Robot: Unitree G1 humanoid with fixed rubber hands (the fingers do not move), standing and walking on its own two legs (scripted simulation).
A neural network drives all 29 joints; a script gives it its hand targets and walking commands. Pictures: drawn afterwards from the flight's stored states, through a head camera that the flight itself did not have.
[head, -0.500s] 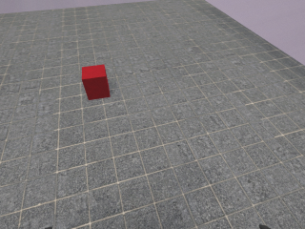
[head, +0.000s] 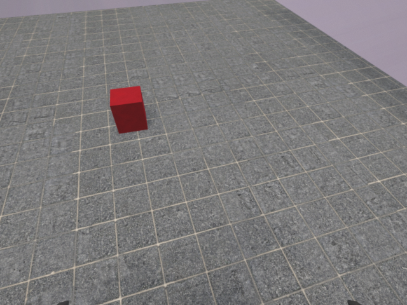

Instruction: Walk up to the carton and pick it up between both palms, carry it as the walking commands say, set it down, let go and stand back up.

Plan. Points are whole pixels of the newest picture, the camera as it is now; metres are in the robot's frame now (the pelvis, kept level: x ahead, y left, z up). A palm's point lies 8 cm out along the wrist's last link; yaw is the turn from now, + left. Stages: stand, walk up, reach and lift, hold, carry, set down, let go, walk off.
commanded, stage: walk up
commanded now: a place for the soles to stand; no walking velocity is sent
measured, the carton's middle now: (129, 109) +1.52 +0.53 -0.66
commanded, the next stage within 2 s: none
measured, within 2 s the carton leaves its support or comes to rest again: neither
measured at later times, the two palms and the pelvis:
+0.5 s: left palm out of the picture +0.18 +0.45 -0.10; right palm (313, 252) +0.26 -0.23 -0.07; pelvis +0.14 +0.10 -0.01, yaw +11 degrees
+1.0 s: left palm out of the picture +0.27 +0.48 -0.07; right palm (240, 140) +0.61 -0.11 -0.08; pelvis +0.37 +0.14 -0.01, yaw +19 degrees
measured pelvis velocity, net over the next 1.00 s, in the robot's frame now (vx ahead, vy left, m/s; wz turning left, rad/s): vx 0.37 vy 0.14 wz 0.34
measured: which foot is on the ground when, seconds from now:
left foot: down 0.00-0.02, up 0.04-0.26, down 0.28-0.68, up 0.70-1.00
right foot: down 0.00-0.30, up 0.32-0.64, down 0.66-1.00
